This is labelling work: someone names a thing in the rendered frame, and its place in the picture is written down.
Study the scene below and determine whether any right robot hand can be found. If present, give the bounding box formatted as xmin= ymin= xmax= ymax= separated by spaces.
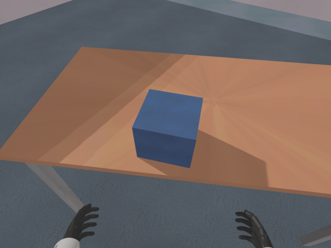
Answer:
xmin=235 ymin=210 xmax=274 ymax=248

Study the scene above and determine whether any left robot hand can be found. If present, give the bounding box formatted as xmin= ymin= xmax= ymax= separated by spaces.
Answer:
xmin=63 ymin=204 xmax=99 ymax=241

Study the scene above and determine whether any robot left forearm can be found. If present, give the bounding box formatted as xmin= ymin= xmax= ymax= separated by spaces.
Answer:
xmin=54 ymin=238 xmax=80 ymax=248

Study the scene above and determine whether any table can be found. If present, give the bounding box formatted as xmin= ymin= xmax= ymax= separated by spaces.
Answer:
xmin=0 ymin=47 xmax=331 ymax=246

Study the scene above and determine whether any carton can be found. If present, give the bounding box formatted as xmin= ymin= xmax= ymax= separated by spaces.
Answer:
xmin=132 ymin=89 xmax=203 ymax=168

